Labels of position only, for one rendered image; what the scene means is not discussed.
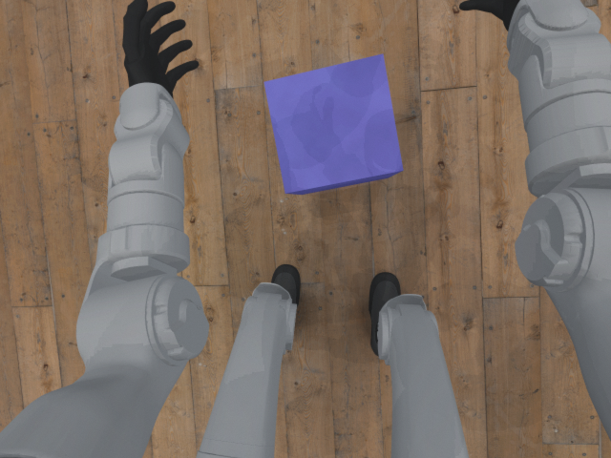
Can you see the robot right hand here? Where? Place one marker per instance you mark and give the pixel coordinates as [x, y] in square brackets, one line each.
[503, 9]

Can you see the robot left hand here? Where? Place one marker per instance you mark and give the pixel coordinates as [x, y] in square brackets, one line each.
[142, 61]

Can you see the carton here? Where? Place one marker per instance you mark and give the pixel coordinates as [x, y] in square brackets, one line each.
[334, 126]

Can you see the right robot thigh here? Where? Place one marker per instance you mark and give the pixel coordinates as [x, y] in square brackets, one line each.
[425, 418]

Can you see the left robot upper arm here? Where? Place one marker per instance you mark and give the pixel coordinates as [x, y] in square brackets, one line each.
[135, 338]

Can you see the right robot shin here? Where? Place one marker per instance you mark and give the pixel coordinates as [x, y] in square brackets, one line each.
[410, 299]

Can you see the right robot upper arm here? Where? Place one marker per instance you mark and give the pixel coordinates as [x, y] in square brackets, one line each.
[565, 246]

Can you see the robot right forearm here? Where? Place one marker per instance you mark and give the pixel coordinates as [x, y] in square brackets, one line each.
[563, 67]

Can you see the robot left forearm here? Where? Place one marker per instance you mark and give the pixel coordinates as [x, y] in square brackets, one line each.
[145, 231]

